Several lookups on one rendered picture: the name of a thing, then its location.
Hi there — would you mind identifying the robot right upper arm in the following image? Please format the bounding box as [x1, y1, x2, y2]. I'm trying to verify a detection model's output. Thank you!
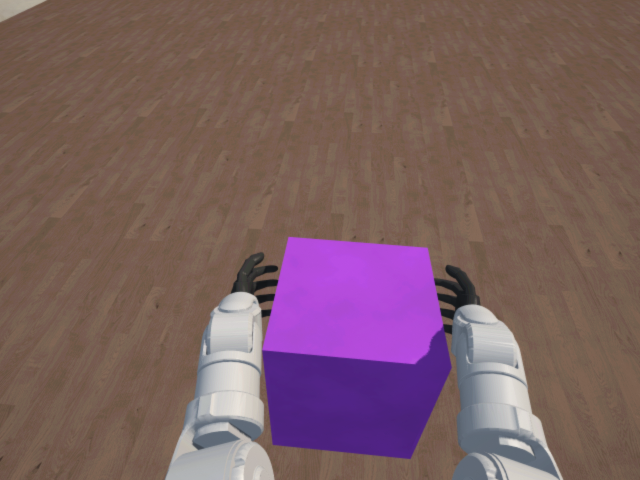
[452, 451, 559, 480]

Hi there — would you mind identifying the robot right forearm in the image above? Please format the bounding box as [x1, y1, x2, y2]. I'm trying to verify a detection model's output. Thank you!
[451, 305, 563, 480]

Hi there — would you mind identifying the carton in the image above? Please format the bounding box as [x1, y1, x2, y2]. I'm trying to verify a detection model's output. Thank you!
[262, 237, 452, 459]

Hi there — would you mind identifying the robot left forearm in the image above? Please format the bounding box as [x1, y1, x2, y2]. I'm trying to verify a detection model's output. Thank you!
[165, 292, 264, 479]

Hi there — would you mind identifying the right robot hand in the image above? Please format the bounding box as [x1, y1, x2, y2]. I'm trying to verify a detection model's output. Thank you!
[434, 265, 481, 334]

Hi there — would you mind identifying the robot left upper arm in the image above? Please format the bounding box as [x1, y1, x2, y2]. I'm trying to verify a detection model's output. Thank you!
[165, 439, 274, 480]

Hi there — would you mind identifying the left robot hand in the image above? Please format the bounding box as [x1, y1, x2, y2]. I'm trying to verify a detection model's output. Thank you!
[231, 252, 278, 318]

